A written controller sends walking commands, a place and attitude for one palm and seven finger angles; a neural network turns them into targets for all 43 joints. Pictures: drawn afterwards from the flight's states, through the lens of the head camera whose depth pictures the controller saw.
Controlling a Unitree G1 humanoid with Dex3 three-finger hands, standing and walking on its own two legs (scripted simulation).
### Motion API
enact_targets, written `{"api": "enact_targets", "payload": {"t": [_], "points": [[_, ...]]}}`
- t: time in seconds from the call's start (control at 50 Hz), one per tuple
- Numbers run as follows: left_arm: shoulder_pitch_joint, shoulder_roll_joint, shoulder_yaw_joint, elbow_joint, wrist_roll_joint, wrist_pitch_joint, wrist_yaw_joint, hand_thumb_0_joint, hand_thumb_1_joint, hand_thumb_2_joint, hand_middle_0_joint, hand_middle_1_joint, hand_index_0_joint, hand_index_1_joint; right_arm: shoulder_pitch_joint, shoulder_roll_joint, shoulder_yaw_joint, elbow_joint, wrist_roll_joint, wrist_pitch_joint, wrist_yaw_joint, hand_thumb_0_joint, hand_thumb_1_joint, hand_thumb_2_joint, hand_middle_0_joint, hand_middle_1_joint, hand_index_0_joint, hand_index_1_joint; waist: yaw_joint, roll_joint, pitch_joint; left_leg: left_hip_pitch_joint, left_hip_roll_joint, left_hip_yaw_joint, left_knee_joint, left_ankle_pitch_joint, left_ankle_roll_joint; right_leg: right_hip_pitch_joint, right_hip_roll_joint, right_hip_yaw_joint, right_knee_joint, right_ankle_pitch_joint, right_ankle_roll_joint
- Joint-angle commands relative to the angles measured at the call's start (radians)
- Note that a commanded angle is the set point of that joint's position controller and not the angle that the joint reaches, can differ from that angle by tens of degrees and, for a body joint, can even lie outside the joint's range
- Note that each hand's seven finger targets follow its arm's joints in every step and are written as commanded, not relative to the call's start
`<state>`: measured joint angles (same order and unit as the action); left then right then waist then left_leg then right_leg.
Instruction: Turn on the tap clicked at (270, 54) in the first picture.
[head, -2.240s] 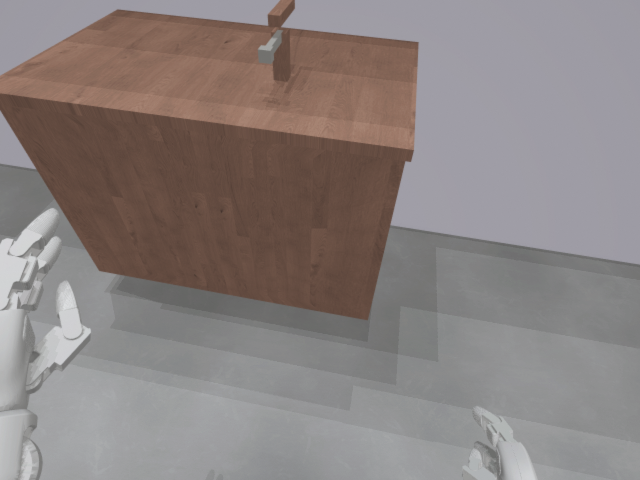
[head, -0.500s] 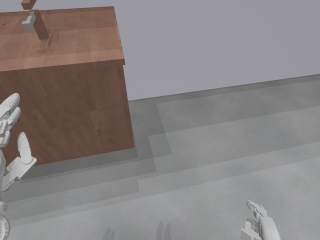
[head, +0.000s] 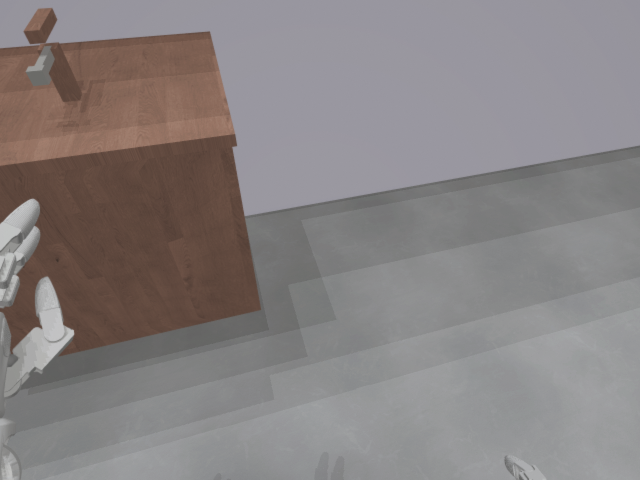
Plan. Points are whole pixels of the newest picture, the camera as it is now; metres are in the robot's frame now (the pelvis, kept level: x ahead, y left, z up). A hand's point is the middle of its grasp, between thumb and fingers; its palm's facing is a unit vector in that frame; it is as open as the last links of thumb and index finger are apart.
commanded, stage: take the last steps up to it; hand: left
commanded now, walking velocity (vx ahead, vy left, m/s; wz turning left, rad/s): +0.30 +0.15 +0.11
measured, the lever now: (38, 75) +0.76 +0.59 +0.14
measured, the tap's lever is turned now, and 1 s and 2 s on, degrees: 0 0 0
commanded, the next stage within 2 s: come to a stop and stand still in 1.32 s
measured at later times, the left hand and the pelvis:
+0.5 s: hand (61, 257) +0.29 +0.29 +0.17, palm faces +0.45 -0.76 -0.47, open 7.4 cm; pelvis +0.09 +0.04 +0.00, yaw +3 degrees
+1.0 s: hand (87, 176) +0.42 +0.32 +0.17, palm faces +0.46 -0.76 -0.47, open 7.4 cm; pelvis +0.22 +0.07 -0.01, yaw +3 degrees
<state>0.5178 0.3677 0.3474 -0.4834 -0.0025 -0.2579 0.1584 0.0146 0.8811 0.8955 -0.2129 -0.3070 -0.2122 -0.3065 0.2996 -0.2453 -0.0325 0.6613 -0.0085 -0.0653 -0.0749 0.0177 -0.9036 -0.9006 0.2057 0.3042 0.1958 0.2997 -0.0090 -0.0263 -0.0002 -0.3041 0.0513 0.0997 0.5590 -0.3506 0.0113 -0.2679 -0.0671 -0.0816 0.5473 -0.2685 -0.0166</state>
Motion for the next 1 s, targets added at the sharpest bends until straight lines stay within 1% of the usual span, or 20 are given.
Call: {"api": "enact_targets", "payload": {"t": [0.0, 0.04, 0.18, 0.2, 0.22, 0.24, 0.26, 0.36, 0.46, 0.52, 0.54, 0.56, 0.58, 0.62, 0.7, 0.8, 0.82, 0.86, 0.9, 0.98], "points": [[-0.173, 0.139, 0.099, -0.193, -0.001, -0.060, 0.027, 0.000, 0.900, 0.900, -0.200, -0.300, -0.200, -0.300, -0.128, -0.100, -0.027, -0.179, 0.000, -0.077, -0.017, 0.000, -0.900, -0.900, 0.200, 0.300, 0.200, 0.300, -0.009, 0.243, -0.024, 0.195, 0.160, -0.270, -0.250, -0.080, 0.115, -0.208, 0.010, 0.043, 0.158, -0.244, 0.005], [-0.161, 0.181, 0.121, -0.122, 0.016, -0.066, 0.015, 0.000, 0.900, 0.900, -0.200, -0.300, -0.200, -0.300, -0.135, -0.077, -0.026, -0.155, 0.011, -0.086, -0.011, 0.000, -0.900, -0.900, 0.200, 0.300, 0.200, 0.300, -0.007, 0.271, -0.005, 0.070, 0.301, -0.503, -0.376, -0.300, 0.221, -0.254, 0.020, 0.022, 0.474, -0.314, 0.028], [-0.142, 0.140, 0.090, -0.206, 0.007, -0.047, 0.011, 0.000, 0.900, 0.900, -0.200, -0.300, -0.200, -0.300, -0.151, -0.069, -0.014, -0.143, 0.002, -0.105, 0.004, 0.000, -0.900, -0.900, 0.200, 0.300, 0.200, 0.300, 0.016, 0.210, -0.038, -0.089, 0.149, -0.171, -0.157, -0.065, 0.116, 0.106, 0.016, -0.070, -0.022, -0.133, 0.027], [-0.138, 0.159, 0.105, -0.183, 0.012, -0.043, 0.012, 0.000, 0.900, 0.900, -0.200, -0.300, -0.200, -0.300, -0.151, -0.061, -0.013, -0.145, 0.001, -0.096, 0.007, 0.000, -0.900, -0.900, 0.200, 0.300, 0.200, 0.300, 0.020, 0.092, -0.057, -0.181, 0.101, -0.113, -0.001, -0.042, 0.083, 0.211, -0.059, 0.051, -0.141, -0.119, -0.012], [-0.144, 0.193, 0.130, -0.154, 0.013, -0.036, 0.014, 0.000, 0.900, 0.900, -0.200, -0.300, -0.200, -0.300, -0.156, -0.039, -0.015, -0.155, 0.002, -0.081, 0.013, 0.000, -0.900, -0.900, 0.200, 0.300, 0.200, 0.300, 0.018, -0.188, -0.068, -0.374, -0.016, 0.000, 0.291, -0.093, 0.028, 0.313, -0.277, 0.427, -0.252, -0.163, -0.118], [-0.162, 0.198, 0.141, -0.117, -0.008, -0.029, 0.016, 0.000, 0.900, 0.900, -0.200, -0.300, -0.200, -0.300, -0.184, -0.068, -0.024, -0.162, 0.006, -0.081, 0.023, 0.000, -0.900, -0.900, 0.200, 0.300, 0.200, 0.300, 0.027, -0.258, -0.046, -0.473, -0.035, -0.055, 0.513, -0.146, -0.004, 0.297, -0.420, 0.655, -0.317, -0.136, -0.181], [-0.198, 0.195, 0.129, -0.144, -0.020, -0.041, 0.011, 0.000, 0.900, 0.900, -0.200, -0.300, -0.200, -0.300, -0.186, -0.080, -0.037, -0.153, 0.008, -0.081, 0.029, 0.000, -0.900, -0.900, 0.200, 0.300, 0.200, 0.300, 0.015, -0.183, -0.008, -0.480, 0.004, -0.136, 0.618, -0.092, -0.021, 0.252, -0.432, 0.661, -0.326, -0.104, -0.205], [-0.129, 0.165, 0.130, -0.114, -0.006, -0.081, 0.000, 0.000, 0.900, 0.900, -0.200, -0.300, -0.200, -0.300, -0.188, -0.037, -0.001, -0.148, 0.003, -0.039, 0.023, 0.000, -0.900, -0.900, 0.200, 0.300, 0.200, 0.300, 0.011, -0.111, -0.016, -0.356, 0.062, -0.063, 0.396, 0.030, -0.028, 0.199, -0.276, 0.153, -0.198, 0.398, -0.118], [-0.123, 0.154, 0.117, -0.181, -0.004, -0.064, 0.018, 0.000, 0.900, 0.900, -0.200, -0.300, -0.200, -0.300, -0.196, -0.018, -0.007, -0.199, -0.002, -0.055, 0.019, 0.000, -0.900, -0.900, 0.200, 0.300, 0.200, 0.300, 0.044, -0.171, -0.069, -0.098, -0.024, 0.119, 0.065, 0.094, -0.008, 0.185, -0.231, 0.082, -0.148, 0.422, -0.094], [-0.166, 0.171, 0.128, -0.247, -0.002, -0.067, 0.028, 0.000, 0.900, 0.900, -0.200, -0.300, -0.200, -0.300, -0.156, -0.040, -0.028, -0.202, 0.000, -0.066, 0.005, 0.000, -0.900, -0.900, 0.200, 0.300, 0.200, 0.300, 0.001, -0.071, -0.155, 0.164, -0.062, 0.162, -0.119, 0.212, 0.003, 0.138, -0.170, 0.017, 0.093, 0.504, -0.038], [-0.155, 0.158, 0.118, -0.259, -0.009, -0.073, 0.025, 0.000, 0.900, 0.900, -0.200, -0.300, -0.200, -0.300, -0.141, -0.058, -0.039, -0.206, 0.008, -0.069, 0.002, 0.000, -0.900, -0.900, 0.200, 0.300, 0.200, 0.300, -0.019, 0.065, -0.192, 0.325, 0.016, 0.062, -0.124, 0.274, 0.039, 0.013, -0.136, -0.018, 0.269, 0.397, -0.001], [-0.164, 0.154, 0.120, -0.290, -0.016, -0.077, 0.026, 0.000, 0.900, 0.900, -0.200, -0.300, -0.200, -0.300, -0.149, -0.087, -0.051, -0.208, 0.013, -0.068, 0.008, 0.000, -0.900, -0.900, 0.200, 0.300, 0.200, 0.300, -0.013, 0.272, -0.232, 0.461, 0.220, -0.216, -0.133, 0.464, 0.139, -0.197, -0.028, -0.060, 0.508, -0.081, 0.038], [-0.172, 0.166, 0.118, -0.259, -0.011, -0.080, 0.025, 0.000, 0.900, 0.900, -0.200, -0.300, -0.200, -0.300, -0.135, -0.080, -0.051, -0.213, 0.020, -0.070, 0.019, 0.000, -0.900, -0.900, 0.200, 0.300, 0.200, 0.300, -0.005, 0.276, -0.213, 0.423, 0.325, -0.410, -0.186, 0.521, 0.223, -0.293, 0.021, -0.005, 0.679, -0.380, 0.033], [-0.134, 0.208, 0.162, -0.245, -0.018, -0.068, 0.017, 0.000, 0.900, 0.900, -0.200, -0.300, -0.200, -0.300, -0.167, -0.070, -0.050, -0.189, 0.022, -0.068, 0.017, 0.000, -0.900, -0.900, 0.200, 0.300, 0.200, 0.300, -0.002, 0.292, -0.161, 0.307, 0.349, -0.418, -0.221, 0.256, 0.285, -0.396, -0.054, 0.063, 0.768, -0.339, 0.037], [-0.042, 0.165, 0.158, -0.339, -0.026, -0.070, 0.010, 0.000, 0.900, 0.900, -0.200, -0.300, -0.200, -0.300, -0.178, -0.055, -0.036, -0.170, 0.026, -0.097, 0.024, 0.000, -0.900, -0.900, 0.200, 0.300, 0.200, 0.300, 0.020, 0.273, -0.100, 0.091, 0.241, -0.146, -0.241, 0.205, 0.193, -0.244, -0.060, -0.020, 0.476, -0.196, 0.048], [-0.040, 0.149, 0.149, -0.183, -0.025, -0.034, 0.012, 0.000, 0.900, 0.900, -0.200, -0.300, -0.200, -0.300, -0.157, -0.059, -0.025, -0.160, 0.022, -0.095, 0.005, 0.000, -0.900, -0.900, 0.200, 0.300, 0.200, 0.300, 0.023, 0.183, -0.115, -0.036, 0.180, -0.033, -0.102, 0.040, 0.099, 0.092, 0.014, -0.121, 0.042, -0.049, 0.050], [-0.066, 0.154, 0.147, -0.150, -0.019, -0.025, 0.012, 0.000, 0.900, 0.900, -0.200, -0.300, -0.200, -0.300, -0.158, -0.056, -0.025, -0.161, 0.024, -0.085, 0.001, 0.000, -0.900, -0.900, 0.200, 0.300, 0.200, 0.300, 0.025, 0.079, -0.115, -0.099, 0.139, -0.002, 0.037, 0.002, 0.074, 0.167, -0.027, -0.050, -0.065, -0.032, 0.028], [-0.105, 0.203, 0.179, -0.083, -0.026, -0.007, 0.013, 0.000, 0.900, 0.900, -0.200, -0.300, -0.200, -0.300, -0.205, -0.047, -0.019, -0.189, 0.018, -0.075, 0.007, 0.000, -0.900, -0.900, 0.200, 0.300, 0.200, 0.300, 0.040, -0.326, -0.078, -0.451, -0.032, -0.007, 0.555, -0.197, -0.001, 0.284, -0.410, 0.652, -0.289, -0.030, -0.156], [-0.157, 0.192, 0.159, -0.092, -0.033, -0.035, -0.002, 0.000, 0.900, 0.900, -0.200, -0.300, -0.200, -0.300, -0.180, -0.060, -0.022, -0.144, 0.012, -0.069, 0.024, 0.000, -0.900, -0.900, 0.200, 0.300, 0.200, 0.300, 0.013, -0.197, -0.033, -0.483, 0.026, -0.142, 0.737, -0.073, -0.028, 0.237, -0.421, 0.568, -0.278, 0.014, -0.170], [-0.138, 0.159, 0.114, -0.145, -0.005, -0.069, -0.006, 0.000, 0.900, 0.900, -0.200, -0.300, -0.200, -0.300, -0.193, -0.055, -0.011, -0.139, 0.007, -0.043, 0.025, 0.000, -0.900, -0.900, 0.200, 0.300, 0.200, 0.300, 0.008, -0.101, -0.044, -0.397, 0.063, -0.094, 0.590, 0.027, -0.038, 0.185, -0.303, 0.158, -0.195, 0.415, -0.112]]}}
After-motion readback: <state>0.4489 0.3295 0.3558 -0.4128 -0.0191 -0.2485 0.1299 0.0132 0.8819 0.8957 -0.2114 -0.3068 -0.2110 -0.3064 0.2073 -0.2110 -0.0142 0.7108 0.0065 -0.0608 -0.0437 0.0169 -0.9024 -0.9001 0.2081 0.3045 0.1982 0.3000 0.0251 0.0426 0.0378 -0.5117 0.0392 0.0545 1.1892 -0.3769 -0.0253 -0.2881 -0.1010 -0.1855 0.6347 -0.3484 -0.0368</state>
